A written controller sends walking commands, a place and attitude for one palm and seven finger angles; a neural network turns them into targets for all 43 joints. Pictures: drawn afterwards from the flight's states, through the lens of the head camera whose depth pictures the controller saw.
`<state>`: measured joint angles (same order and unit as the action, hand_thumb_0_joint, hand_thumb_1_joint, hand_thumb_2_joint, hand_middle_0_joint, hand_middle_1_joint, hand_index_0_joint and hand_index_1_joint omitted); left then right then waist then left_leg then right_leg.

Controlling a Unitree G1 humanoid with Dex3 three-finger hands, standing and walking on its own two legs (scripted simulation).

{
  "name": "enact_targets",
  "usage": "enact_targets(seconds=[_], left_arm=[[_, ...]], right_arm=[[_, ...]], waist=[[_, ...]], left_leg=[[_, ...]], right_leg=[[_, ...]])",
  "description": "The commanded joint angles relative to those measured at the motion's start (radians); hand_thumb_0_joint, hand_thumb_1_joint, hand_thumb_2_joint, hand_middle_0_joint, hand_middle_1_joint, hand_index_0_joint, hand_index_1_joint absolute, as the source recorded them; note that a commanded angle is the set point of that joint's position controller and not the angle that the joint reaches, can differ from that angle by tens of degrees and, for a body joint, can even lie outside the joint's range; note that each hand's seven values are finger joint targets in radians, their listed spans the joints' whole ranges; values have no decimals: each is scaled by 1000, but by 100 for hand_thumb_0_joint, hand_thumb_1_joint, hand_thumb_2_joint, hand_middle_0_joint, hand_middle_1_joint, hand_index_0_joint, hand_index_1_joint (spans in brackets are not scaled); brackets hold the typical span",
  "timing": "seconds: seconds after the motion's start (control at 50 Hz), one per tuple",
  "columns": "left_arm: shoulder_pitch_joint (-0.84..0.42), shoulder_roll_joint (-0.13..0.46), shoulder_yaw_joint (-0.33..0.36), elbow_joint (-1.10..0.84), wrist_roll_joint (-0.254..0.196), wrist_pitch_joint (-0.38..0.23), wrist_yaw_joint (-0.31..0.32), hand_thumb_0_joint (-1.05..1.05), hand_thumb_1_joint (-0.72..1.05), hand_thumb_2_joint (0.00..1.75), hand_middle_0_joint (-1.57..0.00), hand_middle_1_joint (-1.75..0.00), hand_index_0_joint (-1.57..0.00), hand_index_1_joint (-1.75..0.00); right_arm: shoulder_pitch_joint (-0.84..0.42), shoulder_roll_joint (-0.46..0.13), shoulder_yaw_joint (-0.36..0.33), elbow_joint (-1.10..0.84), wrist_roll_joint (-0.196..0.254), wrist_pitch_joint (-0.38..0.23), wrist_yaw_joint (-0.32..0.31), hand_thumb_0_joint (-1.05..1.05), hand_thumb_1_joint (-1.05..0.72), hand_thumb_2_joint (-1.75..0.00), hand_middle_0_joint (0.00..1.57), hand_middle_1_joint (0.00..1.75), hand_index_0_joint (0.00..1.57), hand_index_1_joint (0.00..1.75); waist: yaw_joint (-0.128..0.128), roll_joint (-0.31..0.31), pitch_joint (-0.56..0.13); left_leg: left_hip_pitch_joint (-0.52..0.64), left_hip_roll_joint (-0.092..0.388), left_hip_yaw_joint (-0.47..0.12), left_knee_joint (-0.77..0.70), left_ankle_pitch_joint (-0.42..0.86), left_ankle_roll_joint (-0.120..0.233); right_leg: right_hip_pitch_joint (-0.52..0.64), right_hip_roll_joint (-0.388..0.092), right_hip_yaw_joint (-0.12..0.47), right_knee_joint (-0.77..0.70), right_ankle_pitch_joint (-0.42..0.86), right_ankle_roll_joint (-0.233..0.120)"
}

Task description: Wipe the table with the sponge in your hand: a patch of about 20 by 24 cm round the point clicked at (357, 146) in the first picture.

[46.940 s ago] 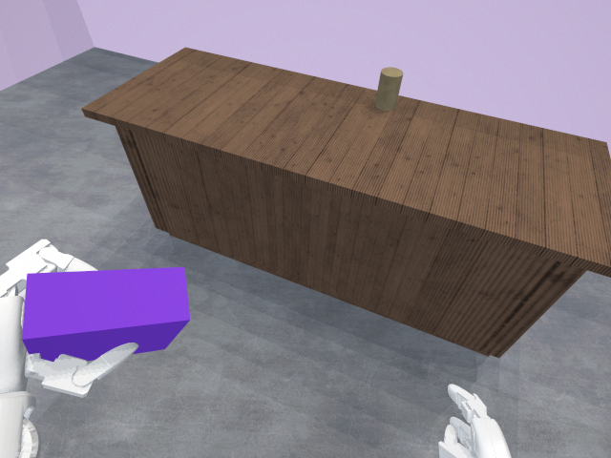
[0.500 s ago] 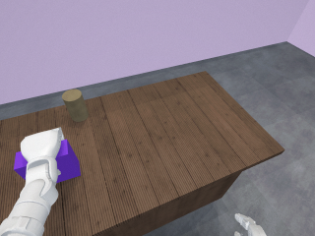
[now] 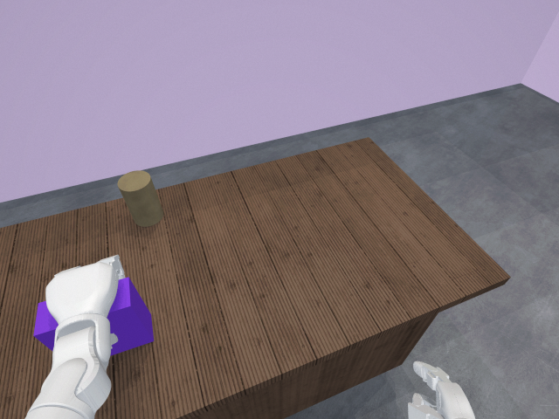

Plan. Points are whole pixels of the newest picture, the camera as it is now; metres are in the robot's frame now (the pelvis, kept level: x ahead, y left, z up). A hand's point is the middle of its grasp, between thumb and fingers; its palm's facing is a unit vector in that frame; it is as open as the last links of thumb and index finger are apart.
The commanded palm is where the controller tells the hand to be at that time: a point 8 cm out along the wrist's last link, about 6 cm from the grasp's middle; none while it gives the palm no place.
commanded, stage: wipe back along the first lane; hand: left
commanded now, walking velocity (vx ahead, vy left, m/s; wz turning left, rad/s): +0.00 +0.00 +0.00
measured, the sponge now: (105, 329) +0.25 +0.32 -0.05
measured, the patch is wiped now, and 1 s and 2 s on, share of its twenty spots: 1.00 1.00 1.00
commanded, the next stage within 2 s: lift the sponge slowly off the table in 0.40 s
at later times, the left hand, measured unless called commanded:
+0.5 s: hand (96, 349) +0.20 +0.29 +0.00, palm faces -0.04 -0.06 -1.00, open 9.7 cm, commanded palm +0.16 +0.27 +0.04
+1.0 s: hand (92, 352) +0.20 +0.29 +0.01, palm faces -0.06 -0.11 -0.99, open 9.7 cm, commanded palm +0.17 +0.28 +0.07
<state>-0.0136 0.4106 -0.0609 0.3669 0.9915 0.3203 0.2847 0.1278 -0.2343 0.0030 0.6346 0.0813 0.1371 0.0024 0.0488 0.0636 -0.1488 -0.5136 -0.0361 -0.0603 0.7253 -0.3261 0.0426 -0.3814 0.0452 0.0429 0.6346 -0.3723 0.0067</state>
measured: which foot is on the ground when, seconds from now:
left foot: down 0.00-1.00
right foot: down 0.00-1.00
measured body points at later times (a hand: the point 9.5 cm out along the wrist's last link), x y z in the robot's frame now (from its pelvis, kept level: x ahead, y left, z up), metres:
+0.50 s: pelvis +0.00 -0.02 +0.00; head -0.02 -0.03 +0.45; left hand +0.20 +0.28 +0.06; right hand +0.21 -0.24 -0.08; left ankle +0.02 +0.09 -0.72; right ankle -0.03 -0.14 -0.72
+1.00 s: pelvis -0.01 -0.01 +0.01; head -0.02 -0.02 +0.46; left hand +0.20 +0.29 +0.06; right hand +0.21 -0.23 -0.08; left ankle +0.02 +0.09 -0.72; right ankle -0.03 -0.14 -0.72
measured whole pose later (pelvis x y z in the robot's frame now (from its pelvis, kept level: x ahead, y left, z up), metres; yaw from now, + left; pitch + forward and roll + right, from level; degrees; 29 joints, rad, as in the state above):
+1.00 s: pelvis -0.01 -0.01 +0.01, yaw +0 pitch +2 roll -2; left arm 0.21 0.39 -0.05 0.17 0.96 0.27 0.24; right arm 0.09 -0.23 -0.01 0.67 0.05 0.09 -0.04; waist 0.08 0.07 -0.09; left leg -0.38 -0.03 -0.06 0.65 -0.29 0.03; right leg -0.26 0.05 0.05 0.57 -0.34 0.00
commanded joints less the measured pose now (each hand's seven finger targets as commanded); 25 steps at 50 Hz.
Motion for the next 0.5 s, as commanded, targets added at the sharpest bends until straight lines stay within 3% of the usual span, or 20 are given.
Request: enact_targets(seconds=[0.0, 0.04, 0.06, 0.12, 0.14, 0.18, 0.24, 0.3, 0.34, 0.36, 0.48], left_arm=[[114, 62, 20, -71, -48, -10, -50, 0, 10, 130, -120, -160, -120, -160], [152, 119, 81, -88, -50, -16, -43, 0, 10, 130, -120, -160, -120, -160], [157, 70, 35, -104, -51, -17, -43, 0, 10, 130, -120, -160, -120, -160], [219, 75, 52, -130, -53, -17, -36, 0, 10, 130, -120, -160, -120, -160], [216, 96, 73, -146, -54, -17, -32, 0, 10, 130, -120, -160, -120, -160], [244, 62, 41, -171, -52, -22, -28, 0, 10, 130, -120, -160, -120, -160], [274, 76, 59, -184, -48, -24, -23, 0, 10, 130, -120, -160, -120, -160], [290, 52, 39, -201, -52, -24, -19, 0, 10, 130, -120, -160, -120, -160], [296, 85, 71, -217, -53, -22, -17, 0, 10, 130, -120, -160, -120, -160], [312, 50, 36, -223, -54, -22, -17, 0, 10, 130, -120, -160, -120, -160], [229, 60, 34, -199, -37, -15, -16, 0, 10, 130, -120, -160, -120, -160]], right_arm=[[-150, -130, -44, -161, -4, -56, -6, 0, -90, -90, 20, 30, 20, 30], [-160, -136, -46, -152, -6, -58, -7, 0, -90, -90, 20, 30, 20, 30], [-160, -128, -43, -162, -8, -59, -7, 0, -90, -90, 20, 30, 20, 30], [-175, -126, -46, -161, -9, -64, -6, 0, -90, -90, 20, 30, 20, 30], [-181, -132, -47, -157, -11, -65, -6, 0, -90, -90, 20, 30, 20, 30], [-180, -122, -49, -166, -12, -69, -6, 0, -90, -90, 20, 30, 20, 30], [-189, -126, -51, -158, -16, -73, -8, 0, -90, -90, 20, 30, 20, 30], [-196, -121, -53, -163, -15, -73, -13, 0, -90, -90, 20, 30, 20, 30], [-203, -126, -54, -158, -17, -75, -15, 0, -90, -90, 20, 30, 20, 30], [-203, -117, -53, -167, -16, -74, -17, 0, -90, -90, 20, 30, 20, 30], [-210, -121, -51, -154, -18, -76, -29, 0, -90, -90, 20, 30, 20, 30]], waist=[[21, -80, -105], [32, -80, -100], [20, -69, -81], [30, -98, -62], [34, -72, -61], [30, -86, -68], [34, -98, -56], [32, -104, -48], [40, -86, -44], [35, -91, -37], [30, -106, 0]], left_leg=[[166, 15, -28, -110, 255, -5], [168, 13, -31, -112, 272, -6], [160, 14, -23, -110, 270, -5], [164, 11, -20, -112, 264, -4], [169, 11, -20, -116, 268, -5], [173, 9, -17, -110, 268, -3], [170, 6, -18, -113, 259, -3], [172, 6, -9, -112, 236, -1], [181, 5, -15, -119, 231, -2], [171, 6, -11, -119, 210, 0], [169, 4, -20, -133, 151, 3]], right_leg=[[28, 28, -35, -79, 331, -86], [48, 26, -16, -81, 370, -89], [40, 25, -31, -78, 366, -86], [45, 21, -18, -90, 383, -83], [51, 21, -7, -91, 400, -87], [53, 20, -12, -90, 401, -83], [58, 19, 5, -94, 413, -85], [51, 17, 1, -101, 384, -81], [54, 16, 15, -108, 383, -85], [49, 18, 0, -106, 342, -81], [7, 21, 6, -130, 247, -81]])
